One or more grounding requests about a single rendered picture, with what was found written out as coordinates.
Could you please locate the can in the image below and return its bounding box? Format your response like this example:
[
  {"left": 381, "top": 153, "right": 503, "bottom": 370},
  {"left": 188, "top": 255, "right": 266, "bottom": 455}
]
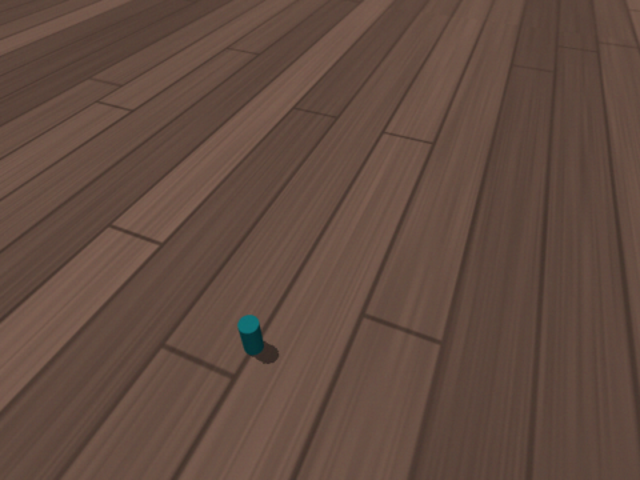
[{"left": 238, "top": 315, "right": 264, "bottom": 355}]

